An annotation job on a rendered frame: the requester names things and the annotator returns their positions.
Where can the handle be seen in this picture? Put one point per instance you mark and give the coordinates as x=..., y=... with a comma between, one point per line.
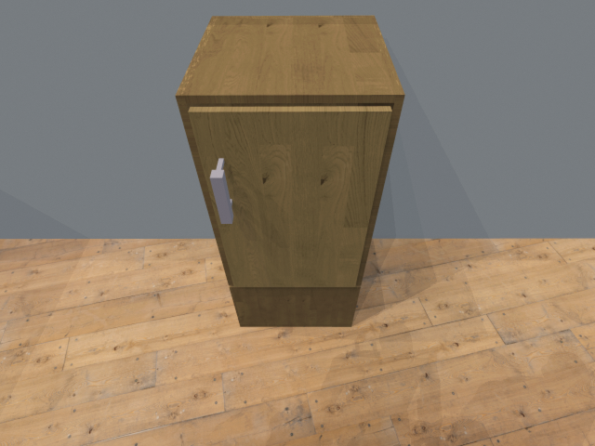
x=221, y=193

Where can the cupboard door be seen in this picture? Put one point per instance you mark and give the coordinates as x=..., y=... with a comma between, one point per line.
x=302, y=182

